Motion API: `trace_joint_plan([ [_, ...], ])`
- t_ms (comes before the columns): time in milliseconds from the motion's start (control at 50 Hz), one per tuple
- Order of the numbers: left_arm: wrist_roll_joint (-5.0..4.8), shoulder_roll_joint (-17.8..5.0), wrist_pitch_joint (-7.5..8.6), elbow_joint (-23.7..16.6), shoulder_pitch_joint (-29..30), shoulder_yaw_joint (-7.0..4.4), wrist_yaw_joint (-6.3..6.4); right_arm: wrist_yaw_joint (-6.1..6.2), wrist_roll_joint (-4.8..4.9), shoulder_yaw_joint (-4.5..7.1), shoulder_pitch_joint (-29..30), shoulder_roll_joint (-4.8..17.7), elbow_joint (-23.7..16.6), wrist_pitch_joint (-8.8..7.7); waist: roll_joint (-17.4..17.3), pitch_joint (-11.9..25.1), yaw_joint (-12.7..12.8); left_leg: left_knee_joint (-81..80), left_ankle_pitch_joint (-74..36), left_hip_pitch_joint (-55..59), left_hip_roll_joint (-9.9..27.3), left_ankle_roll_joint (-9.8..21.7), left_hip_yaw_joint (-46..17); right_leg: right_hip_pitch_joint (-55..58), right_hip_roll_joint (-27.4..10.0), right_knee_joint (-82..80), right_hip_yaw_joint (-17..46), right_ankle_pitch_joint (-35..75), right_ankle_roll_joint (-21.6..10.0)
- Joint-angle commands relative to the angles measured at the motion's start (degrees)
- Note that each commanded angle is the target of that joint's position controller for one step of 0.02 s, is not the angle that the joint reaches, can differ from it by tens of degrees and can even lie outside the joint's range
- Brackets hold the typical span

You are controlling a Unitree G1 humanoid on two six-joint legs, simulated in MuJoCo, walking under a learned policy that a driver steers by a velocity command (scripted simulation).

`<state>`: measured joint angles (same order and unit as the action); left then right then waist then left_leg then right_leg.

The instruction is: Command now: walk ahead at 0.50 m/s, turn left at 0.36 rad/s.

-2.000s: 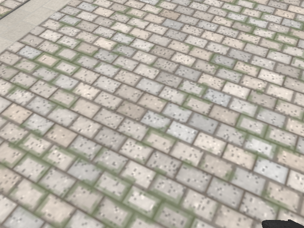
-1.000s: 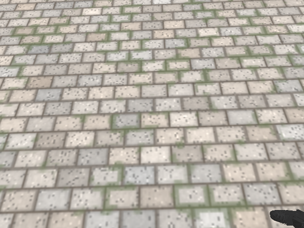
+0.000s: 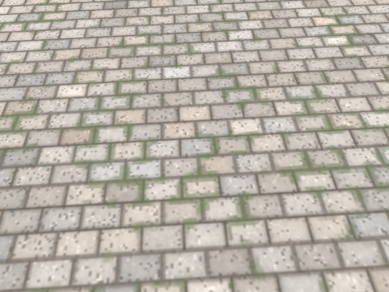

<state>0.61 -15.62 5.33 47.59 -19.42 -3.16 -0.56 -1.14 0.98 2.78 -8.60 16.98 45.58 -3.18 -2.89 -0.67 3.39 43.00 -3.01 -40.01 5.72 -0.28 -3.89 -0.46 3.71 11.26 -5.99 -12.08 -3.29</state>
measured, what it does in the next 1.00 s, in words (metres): walks ahead, turning left: left foot, then right foot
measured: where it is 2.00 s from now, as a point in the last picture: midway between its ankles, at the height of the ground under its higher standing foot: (180, 225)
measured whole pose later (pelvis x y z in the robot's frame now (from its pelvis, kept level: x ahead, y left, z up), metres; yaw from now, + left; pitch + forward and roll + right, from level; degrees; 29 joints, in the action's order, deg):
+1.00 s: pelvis +0.57 +0.08 +0.00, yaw +18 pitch +2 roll -1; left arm -0.1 -15.0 4.6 48.4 -20.0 -2.3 -0.8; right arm -0.2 -0.1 2.9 -8.7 16.4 40.1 -3.6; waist -2.5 -1.4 3.9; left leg 43.4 4.0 -37.2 5.7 -0.9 -2.9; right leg -5.3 3.7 14.5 -1.2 -10.8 -3.5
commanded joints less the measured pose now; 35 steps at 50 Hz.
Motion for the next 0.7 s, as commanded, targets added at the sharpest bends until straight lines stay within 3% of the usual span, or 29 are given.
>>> trace_joint_plan([
  [20, -0.42, -9.3, 0.61, -2.2, 1.1, -2.14, 0.67, -0.89, 0.08, -0.10, 6.1, 1.7, -5.4, -0.78, 4.7, -3.7, 0.7, -5.8, -4.7, 1.8, -0.6, 0.9, 1.5, -2.5, -16.6, -5.4, 2.6, 16.0, -6.7],
  [80, -0.93, -9.7, -0.75, -0.5, -0.8, -2.41, 0.91, -2.01, 0.12, -0.16, 9.5, 1.8, -8.0, -0.78, 4.5, -4.5, 1.5, -8.9, 0.7, -1.2, -1.4, 2.5, 3.1, 5.2, -18.7, -1.9, 1.1, 21.3, -5.8],
  [120, -1.15, -10.7, -1.81, -0.4, 0.0, -2.71, 1.38, -2.76, 0.10, 0.26, 9.3, 2.7, -9.3, -0.75, 5.8, -3.2, 0.1, -9.7, 6.8, 1.1, -3.3, 4.2, 5.9, 8.3, -19.3, 3.3, -0.4, 34.8, -4.6],
  [160, -1.09, -12.3, -2.89, -1.0, 1.0, -3.11, 2.21, -2.85, 0.00, 1.79, 2.7, 5.3, -8.8, -0.38, 8.2, 2.2, -3.9, -9.1, 12.2, 11.5, -7.5, 6.5, 9.5, 8.7, -18.7, 15.0, -2.4, 54.3, -2.9],
  [180, -1.13, -12.1, -3.35, -1.4, 1.7, -2.93, 2.67, -2.35, 0.18, 3.48, -5.9, 8.1, -6.8, -0.28, 7.1, 6.9, -8.7, -12.2, 9.5, 24.0, -9.6, 8.6, 9.5, 4.1, -16.7, 26.6, -4.2, 54.9, -1.2],
  [200, -0.20, -10.6, -2.89, -2.9, 0.9, -2.09, 3.04, -1.21, 0.22, 5.32, -15.3, 13.1, -5.2, 0.28, 0.9, 13.1, -12.2, -13.0, 7.9, 42.5, -1.9, 12.4, -3.5, -10.1, -14.2, 44.2, -4.5, 37.7, 1.1],
  [220, 1.21, -2.1, -0.99, -5.2, -4.9, 0.60, 1.64, -0.97, 0.63, 5.80, -14.4, 17.2, -5.6, 0.07, -12.1, 18.3, -5.6, -18.0, 16.8, 61.5, 11.9, 23.4, -35.9, -36.4, -1.1, 63.0, 1.1, -18.0, 4.6],
  [240, -0.75, -7.2, 1.34, -5.3, 0.8, -0.26, 0.54, -0.80, 0.41, 4.48, -16.4, 12.2, -6.3, -0.20, -6.0, 22.2, -10.2, -23.6, 21.1, 64.5, 13.0, 23.6, -42.2, -42.9, -2.0, 68.4, 12.1, -21.1, 3.6],
  [260, -2.67, -9.3, 2.63, -7.3, 6.1, -0.79, -0.05, -0.58, -0.03, 3.86, -14.3, 9.9, -6.3, -0.50, -3.8, 14.1, -10.6, -24.7, 17.1, 58.9, 11.1, 20.8, -33.2, -46.8, -4.8, 67.0, 12.2, -15.9, 2.4],
  [280, -2.19, -8.5, 3.29, -7.7, 7.8, -0.50, 0.15, -0.46, 0.04, 3.61, -10.9, 9.1, -6.9, -0.66, 1.5, 9.2, -8.4, -25.1, 11.8, 50.5, 8.6, 19.0, -26.7, -45.1, -7.2, 62.1, 11.6, -11.3, 2.0],
  [300, -0.79, -8.7, 3.28, -7.5, 8.5, -0.89, 0.53, -0.36, -0.18, 3.20, -7.3, 7.6, -7.8, -0.61, 3.3, 5.6, -6.2, -26.2, 5.6, 42.6, 6.7, 17.9, -22.3, -41.8, -8.6, 57.1, 11.1, -8.9, 2.6],
  [320, -0.25, -9.0, 2.66, -7.5, 7.5, -1.26, 0.58, -0.14, -0.88, 2.71, -5.4, 6.5, -8.8, -0.61, 2.2, 4.7, -4.1, -27.6, 1.0, 37.4, 5.4, 17.9, -19.9, -37.8, -9.6, 55.1, 11.5, -7.4, 3.2],
  [380, 0.24, -6.9, 0.71, -7.6, 5.9, -1.02, 0.67, 0.48, -0.58, 2.86, -4.4, 6.9, -9.2, -0.75, 1.0, 3.0, -2.0, -30.2, -4.7, 29.2, 3.7, 18.3, -14.9, -34.5, -9.8, 47.9, 9.7, -4.8, 5.9],
  [480, 0.10, -3.5, 0.78, -9.6, 15.7, 0.50, 0.09, 1.59, -0.24, 2.95, -8.7, 7.9, -6.8, -0.61, -0.8, 0.9, -6.4, -30.8, -0.5, 24.4, -1.0, 13.4, -6.5, -28.8, -7.3, 26.6, 7.3, 17.2, 7.0],
  [540, -0.88, -4.7, 1.24, -10.8, 20.0, 0.28, -0.55, 1.41, 0.00, 2.93, -11.8, 8.4, -5.0, -0.56, -1.4, -0.4, -8.4, -30.1, 4.9, 28.2, 1.5, 12.9, -9.2, -28.7, -6.4, 21.0, 8.0, 20.2, 5.8],
  [580, -0.83, -5.9, 1.58, -11.7, 21.4, -0.10, -0.96, 1.44, 0.10, 2.96, -13.1, 8.4, -4.1, -0.32, -1.5, -1.0, -8.5, -27.4, 4.4, 33.5, 3.8, 12.4, -11.5, -30.7, -6.3, 18.4, 8.7, 16.5, 4.2],
  [620, -0.79, -6.8, 1.86, -11.7, 20.3, -0.49, -1.21, 1.62, -0.07, 3.17, -13.4, 8.8, -3.5, 0.10, -2.5, -1.2, -7.3, -25.0, 0.6, 37.5, 5.8, 11.6, -13.3, -30.3, -6.0, 17.2, 8.6, 11.6, 2.5],
  [640, -0.80, -7.3, 1.99, -11.3, 18.2, -0.78, -1.20, 1.67, -0.10, 3.24, -12.8, 9.0, -3.5, 0.36, -3.1, -0.6, -6.0, -22.8, -4.2, 38.5, 5.8, 10.9, -13.3, -27.7, -5.3, 16.2, 7.7, 9.3, 1.4],
  [660, -0.61, -8.5, 2.12, -9.9, 13.2, -1.56, -0.99, 1.70, -0.13, 3.00, -11.8, 8.4, -3.7, 0.56, -2.7, 2.2, -3.1, -17.3, -12.7, 38.4, 3.6, 9.7, -11.6, -20.5, -4.0, 14.3, 6.1, 9.5, -0.1],
  [680, -0.08, -10.8, 2.26, -8.3, 5.2, -2.48, -0.70, 1.65, -0.64, 2.18, -11.5, 6.6, -4.4, 0.60, -1.1, 9.1, 0.6, -6.4, -13.2, 34.2, 0.5, 8.0, -9.0, -7.3, -7.8, 16.4, 9.2, 12.0, -3.0],
  [700, 0.64, -15.6, 2.10, -7.2, -2.7, -3.75, -0.51, 1.63, -0.71, 0.96, -16.4, 3.2, -5.4, -0.06, 8.8, 18.4, 1.2, 13.2, 2.4, 16.5, -6.9, 3.9, -4.0, 14.6, -19.5, 17.0, 27.4, 8.8, -10.5],
])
